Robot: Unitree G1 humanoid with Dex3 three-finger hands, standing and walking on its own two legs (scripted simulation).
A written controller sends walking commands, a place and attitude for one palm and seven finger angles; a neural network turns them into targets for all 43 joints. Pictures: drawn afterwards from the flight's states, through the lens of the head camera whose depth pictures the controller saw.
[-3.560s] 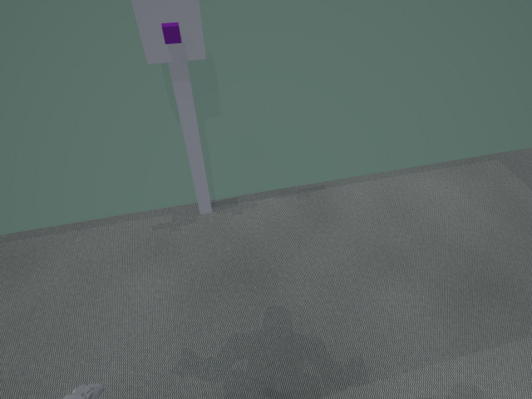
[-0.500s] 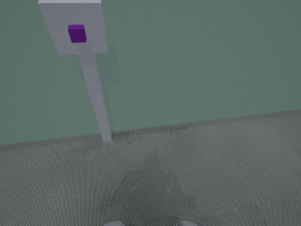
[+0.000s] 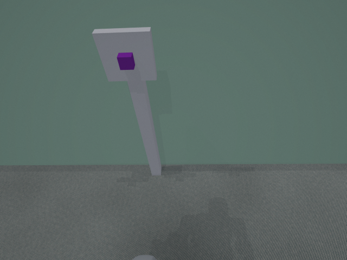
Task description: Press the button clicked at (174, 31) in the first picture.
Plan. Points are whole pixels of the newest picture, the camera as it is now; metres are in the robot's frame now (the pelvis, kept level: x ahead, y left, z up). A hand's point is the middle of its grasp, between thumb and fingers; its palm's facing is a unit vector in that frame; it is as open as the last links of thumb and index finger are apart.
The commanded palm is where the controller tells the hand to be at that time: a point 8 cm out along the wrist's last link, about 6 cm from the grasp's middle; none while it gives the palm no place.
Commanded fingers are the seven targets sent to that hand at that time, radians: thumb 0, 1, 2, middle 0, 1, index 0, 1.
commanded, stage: take the last steps up to it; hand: left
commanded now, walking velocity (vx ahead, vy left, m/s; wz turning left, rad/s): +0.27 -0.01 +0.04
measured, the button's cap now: (126, 60) +0.68 +0.21 +0.10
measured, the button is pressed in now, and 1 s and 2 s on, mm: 0 0 0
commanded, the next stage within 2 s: come to a stop and stand still in 0.56 s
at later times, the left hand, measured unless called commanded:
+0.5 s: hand out of the picture +0.08 +0.22 -0.18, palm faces +0.06 -0.99 -0.15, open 7.3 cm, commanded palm none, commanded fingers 0.00 0.90 0.90 -0.20 -0.30 -0.20 -0.30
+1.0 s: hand (117, 227) +0.24 +0.20 -0.19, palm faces +0.06 -0.98 -0.19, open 7.2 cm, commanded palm none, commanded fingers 0.00 0.90 0.90 -0.20 -0.30 -0.20 -0.30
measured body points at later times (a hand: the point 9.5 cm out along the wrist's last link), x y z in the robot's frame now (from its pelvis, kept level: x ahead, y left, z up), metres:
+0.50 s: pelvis +0.08 +0.04 +0.00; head +0.08 +0.06 +0.45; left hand +0.08 +0.27 -0.16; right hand +0.04 -0.18 -0.15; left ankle +0.02 +0.14 -0.74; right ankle +0.13 -0.10 -0.69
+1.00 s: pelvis +0.17 +0.03 -0.01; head +0.19 +0.04 +0.44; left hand +0.23 +0.26 -0.17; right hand +0.20 -0.21 -0.16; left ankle +0.20 +0.13 -0.74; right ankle +0.21 -0.10 -0.74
